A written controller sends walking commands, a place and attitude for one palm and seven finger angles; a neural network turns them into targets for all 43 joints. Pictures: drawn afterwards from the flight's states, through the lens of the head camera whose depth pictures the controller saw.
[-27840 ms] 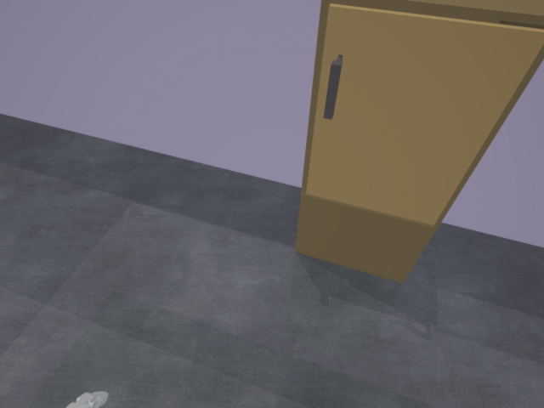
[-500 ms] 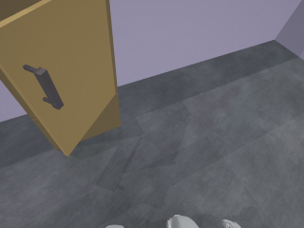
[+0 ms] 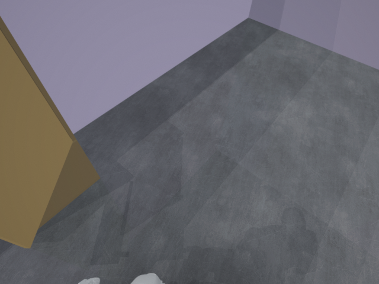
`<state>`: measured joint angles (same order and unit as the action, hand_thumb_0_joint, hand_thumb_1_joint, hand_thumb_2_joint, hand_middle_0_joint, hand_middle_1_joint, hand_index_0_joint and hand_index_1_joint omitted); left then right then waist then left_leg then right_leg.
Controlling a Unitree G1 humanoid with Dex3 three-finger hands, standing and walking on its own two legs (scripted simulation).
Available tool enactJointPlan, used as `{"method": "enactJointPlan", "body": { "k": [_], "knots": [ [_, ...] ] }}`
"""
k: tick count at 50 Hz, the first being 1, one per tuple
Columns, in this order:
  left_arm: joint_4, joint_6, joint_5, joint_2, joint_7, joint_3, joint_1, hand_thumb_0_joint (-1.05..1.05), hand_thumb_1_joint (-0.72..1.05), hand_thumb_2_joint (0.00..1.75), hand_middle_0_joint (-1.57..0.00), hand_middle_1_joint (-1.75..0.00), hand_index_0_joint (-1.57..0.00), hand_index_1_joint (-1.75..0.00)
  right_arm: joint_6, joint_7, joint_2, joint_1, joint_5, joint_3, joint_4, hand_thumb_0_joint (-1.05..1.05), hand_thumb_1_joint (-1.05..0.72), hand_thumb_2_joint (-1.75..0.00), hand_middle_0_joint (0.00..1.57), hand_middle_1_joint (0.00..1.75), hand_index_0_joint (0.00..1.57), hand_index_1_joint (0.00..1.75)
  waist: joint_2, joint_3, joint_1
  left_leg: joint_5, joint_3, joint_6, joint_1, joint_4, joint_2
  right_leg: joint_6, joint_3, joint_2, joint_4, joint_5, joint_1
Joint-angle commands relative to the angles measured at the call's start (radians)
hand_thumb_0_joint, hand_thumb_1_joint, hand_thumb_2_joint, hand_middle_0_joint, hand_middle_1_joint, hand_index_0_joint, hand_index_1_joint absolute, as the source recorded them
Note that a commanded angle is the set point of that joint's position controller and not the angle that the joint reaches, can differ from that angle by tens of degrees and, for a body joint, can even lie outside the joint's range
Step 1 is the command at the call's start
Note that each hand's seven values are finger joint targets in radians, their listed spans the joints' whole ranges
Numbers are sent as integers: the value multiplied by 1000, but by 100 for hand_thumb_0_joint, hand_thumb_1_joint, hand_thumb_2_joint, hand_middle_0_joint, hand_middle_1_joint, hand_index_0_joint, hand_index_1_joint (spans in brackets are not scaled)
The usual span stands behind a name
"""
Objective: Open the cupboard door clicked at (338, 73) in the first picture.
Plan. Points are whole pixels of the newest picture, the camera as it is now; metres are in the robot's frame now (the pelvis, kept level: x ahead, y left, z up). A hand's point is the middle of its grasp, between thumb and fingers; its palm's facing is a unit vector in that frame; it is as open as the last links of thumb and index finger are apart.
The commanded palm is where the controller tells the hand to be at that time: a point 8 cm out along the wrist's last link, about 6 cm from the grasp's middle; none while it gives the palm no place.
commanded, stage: walk to a spot facing it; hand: left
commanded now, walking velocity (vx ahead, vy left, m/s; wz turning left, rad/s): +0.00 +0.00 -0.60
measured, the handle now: out of the picture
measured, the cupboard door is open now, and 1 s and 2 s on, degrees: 39 39 39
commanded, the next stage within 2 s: turn to face it in 1.58 s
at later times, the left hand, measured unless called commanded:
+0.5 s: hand (131, 273) +0.16 +0.15 -0.16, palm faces -0.25 -0.94 -0.25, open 7.4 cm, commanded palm none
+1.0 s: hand (184, 174) +0.42 +0.04 -0.15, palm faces -0.56 -0.81 -0.19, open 7.4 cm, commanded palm none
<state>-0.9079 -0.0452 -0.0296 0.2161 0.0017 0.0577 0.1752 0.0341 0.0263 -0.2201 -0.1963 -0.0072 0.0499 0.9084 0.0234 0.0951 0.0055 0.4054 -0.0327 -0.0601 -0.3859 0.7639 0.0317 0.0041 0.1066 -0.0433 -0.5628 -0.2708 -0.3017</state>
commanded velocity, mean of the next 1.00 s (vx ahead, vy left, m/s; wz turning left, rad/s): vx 0.28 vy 0.00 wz -0.53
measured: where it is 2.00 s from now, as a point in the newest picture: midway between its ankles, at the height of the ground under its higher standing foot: (263, 215)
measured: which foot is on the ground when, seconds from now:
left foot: up 0.00-0.02, down 0.04-0.38, up 0.40-0.72, down 0.74-1.00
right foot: down 0.00-0.04, up 0.06-0.36, down 0.38-0.74, up 0.76-1.00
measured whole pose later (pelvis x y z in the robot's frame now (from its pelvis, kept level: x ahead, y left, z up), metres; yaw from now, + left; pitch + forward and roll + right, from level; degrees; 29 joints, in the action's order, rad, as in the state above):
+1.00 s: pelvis +0.23 -0.07 +0.01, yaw -36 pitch +1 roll +0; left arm -0.94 -0.01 -0.04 0.23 -0.05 0.09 0.16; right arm -0.07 0.02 -0.16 -0.35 -0.03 0.02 0.99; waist 0.02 0.06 0.00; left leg 0.25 -0.24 0.00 -0.14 0.37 0.09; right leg 0.00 -0.06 0.08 -1.01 -0.21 -0.60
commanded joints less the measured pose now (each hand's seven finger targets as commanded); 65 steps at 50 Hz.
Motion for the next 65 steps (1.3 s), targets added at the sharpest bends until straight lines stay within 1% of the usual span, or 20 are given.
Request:
{"method": "enactJointPlan", "body": {
  "k": [1, 2, 3, 8, 14, 17, 19, 20, 25, 34, 35, 37, 38, 43, 54, 57, 58, 59, 61, 65],
  "knots": [
    [105, 7, 20, 120, 3, 47, -23, 0, 90, 90, -20, -30, -20, -30, -46, 18, -160, -169, -11, 32, -35, 0, -90, -90, 20, 30, 20, 30, -137, -139, 50, -145, 214, 77, 315, -426, 178, 42, 122, 53, -47, 25, -197],
    [120, 8, 23, 82, -7, 37, 7, 0, 90, 90, -20, -30, -20, -30, -48, 23, -243, -172, -23, 44, -55, 0, -90, -90, 20, 30, 20, 30, -365, -143, 39, -225, 459, 199, 339, -517, 423, -19, -53, -39, -293, -332, -301],
    [124, 9, 7, 116, -10, 40, -12, 0, 90, 90, -20, -30, -20, -30, -47, 23, -243, -165, -27, 42, -67, 0, -90, -90, 20, 30, 20, 30, -271, -134, 47, -198, 480, 255, 259, -511, 478, -25, -34, 17, -465, -351, -285],
    [82, 0, 6, 70, -41, 48, -2, 0, 90, 90, -20, -30, -20, -30, -49, 26, -148, -39, -25, 19, -85, 0, -90, -90, 20, 30, 20, 30, -205, -87, -13, -446, 49, 169, 234, -445, 265, -63, -125, 73, -537, -151, -254],
    [106, 18, 1, 47, -54, 33, -69, 0, 90, 90, -20, -30, -20, -30, -44, 5, -184, -130, -32, 45, -44, 0, -90, -90, 20, 30, 20, 30, -230, -95, 49, -37, 9, 169, 234, -465, 321, -25, -217, 65, -145, -191, -115],
    [52, 33, -1, 81, -50, 49, 75, 0, 90, 90, -20, -30, -20, -30, -41, -7, -181, -95, -27, 47, -44, 0, -90, -90, 20, 30, 20, 30, -113, -109, -31, 108, -78, 103, 71, -279, 267, 11, -248, 32, 80, -88, 176],
    [-8, 50, -3, 282, -20, 92, 272, 0, 90, 90, -20, -30, -20, -30, -44, -27, -60, 70, -6, 15, -136, 0, -90, -90, 20, 30, 20, 30, 372, -79, -165, 344, -175, 7, -403, 234, 34, 207, 428, 423, 367, -293, 420],
    [-5, 59, 10, 279, -3, 90, 294, 0, 90, 90, -20, -30, -20, -30, -46, -24, -120, 125, -14, 19, -159, 0, -90, -90, 20, 30, 20, 30, 275, -52, -165, 228, -12, 15, -469, 351, 61, 268, 506, 458, 391, -293, 391],
    [15, 87, 3, 166, -3, 60, 123, 0, 90, 90, -20, -30, -20, -30, -49, -40, -82, 72, -18, 32, -91, 0, -90, -90, 20, 30, 20, 30, 107, -18, -34, -59, -4, -7, -265, 243, 78, 200, 177, 285, 347, -33, 174],
    [-13, 88, 8, 180, -14, 67, 77, 0, 90, 90, -20, -30, -20, -30, -90, -32, -88, -29, -9, 31, -70, 0, -90, -90, 20, 30, 20, 30, 79, -36, 42, -181, -40, 10, 147, -200, 0, 153, 128, 214, 226, 6, 24],
    [-7, 87, 10, 150, -16, 62, 62, 0, 90, 90, -20, -30, -20, -30, -99, -18, -128, -149, -13, 38, -28, 0, -90, -90, 20, 30, 20, 30, -19, -83, 93, -159, -25, 21, 336, -272, 10, 122, 87, 152, 78, 61, -49],
    [28, 87, 21, 50, -29, 39, 118, 0, 90, 90, -20, -30, -20, -30, -106, 5, -295, -401, -45, 65, 20, 0, -90, -90, 20, 30, 20, 30, -411, -247, 150, 141, 610, 185, 606, -528, 466, 37, -95, -49, -564, -343, -366],
    [39, 92, 9, 78, -28, 38, 74, 0, 90, 90, -20, -30, -20, -30, -95, 1, -276, -338, -38, 57, 4, 0, -90, -90, 20, 30, 20, 30, -265, -185, 125, 254, 628, 231, 464, -554, 505, 54, -39, 31, -700, -302, -398],
    [2, 62, -6, 14, -58, 36, 66, 0, 90, 90, -20, -30, -20, -30, -121, 4, -92, -158, -24, 13, -7, 0, -90, -90, 20, 30, 20, 30, -174, -56, -3, -156, 106, 130, 252, -564, 300, 6, -92, 141, -690, 36, -374],
    [69, 57, -3, 8, -57, 19, -169, 0, 90, 90, -20, -30, -20, -30, -102, -13, -98, -280, -36, 14, 85, 0, -90, -90, 20, 30, 20, 30, -141, -1, 40, -349, -137, 157, 286, -549, 326, 31, -215, 115, -132, 73, -202],
    [0, 77, -3, 57, -46, 33, 50, 0, 90, 90, -20, -30, -20, -30, -95, -13, -123, -249, -28, 10, 92, 0, -90, -90, 20, 30, 20, 30, -81, -120, -77, -661, -210, 110, 262, -223, 274, 80, -265, 40, 2, 45, 150],
    [-58, 91, -8, 139, -33, 55, 233, 0, 90, 90, -20, -30, -20, -30, -96, -26, -98, -223, -12, 6, 79, 0, -90, -90, 20, 30, 20, 30, 61, -220, -162, -553, -259, 72, 63, 43, 202, 125, -135, 134, 58, -2, 444],
    [-96, 94, 1, 265, -14, 92, 374, 0, 90, 90, -20, -30, -20, -30, -102, -28, -24, -212, 4, -6, 35, 0, -90, -90, 20, 30, 20, 30, 324, -322, -199, 172, -237, 18, -258, 396, 26, 242, 369, 444, 192, 47, 674],
    [-63, 89, 22, 237, 1, 73, 237, 0, 90, 90, -20, -30, -20, -30, -99, -23, -52, -105, -2, 12, 24, 0, -90, -90, 20, 30, 20, 30, 199, -191, -131, 80, -11, 34, -382, 610, 86, 262, 387, 452, 295, 24, 476],
    [-42, 113, 13, 90, 7, 29, 68, 0, 90, 90, -20, -30, -20, -30, -68, -23, 4, -182, -22, 4, 99, 0, -90, -90, 20, 30, 20, 30, 71, -96, 13, -70, -13, 13, -172, 346, 140, 193, 26, 312, 324, 256, 149]
  ]
}}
